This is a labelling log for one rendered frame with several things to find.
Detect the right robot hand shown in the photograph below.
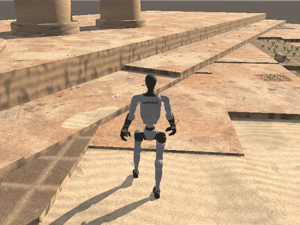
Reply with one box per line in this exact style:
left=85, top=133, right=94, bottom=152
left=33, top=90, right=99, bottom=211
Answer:
left=165, top=127, right=176, bottom=136

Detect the left robot hand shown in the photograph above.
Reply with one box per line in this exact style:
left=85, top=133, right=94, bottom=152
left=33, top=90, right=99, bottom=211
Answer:
left=120, top=130, right=131, bottom=141

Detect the left robot forearm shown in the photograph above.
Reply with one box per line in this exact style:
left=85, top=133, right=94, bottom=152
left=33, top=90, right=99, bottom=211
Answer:
left=122, top=113, right=132, bottom=133

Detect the robot right upper arm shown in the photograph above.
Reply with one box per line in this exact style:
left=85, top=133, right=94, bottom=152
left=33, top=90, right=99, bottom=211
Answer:
left=160, top=95, right=173, bottom=120

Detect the robot left upper arm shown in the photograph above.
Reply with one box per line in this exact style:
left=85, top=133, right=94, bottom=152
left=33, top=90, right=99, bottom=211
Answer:
left=128, top=94, right=141, bottom=121

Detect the left robot foot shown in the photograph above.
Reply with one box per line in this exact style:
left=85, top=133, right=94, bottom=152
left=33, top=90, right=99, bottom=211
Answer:
left=133, top=170, right=139, bottom=178

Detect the left robot shin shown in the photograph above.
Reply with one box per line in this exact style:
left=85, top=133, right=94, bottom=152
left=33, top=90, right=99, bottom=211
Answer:
left=134, top=145, right=140, bottom=172

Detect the right robot forearm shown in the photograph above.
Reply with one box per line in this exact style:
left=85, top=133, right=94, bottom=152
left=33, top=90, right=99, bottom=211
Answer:
left=168, top=113, right=176, bottom=129

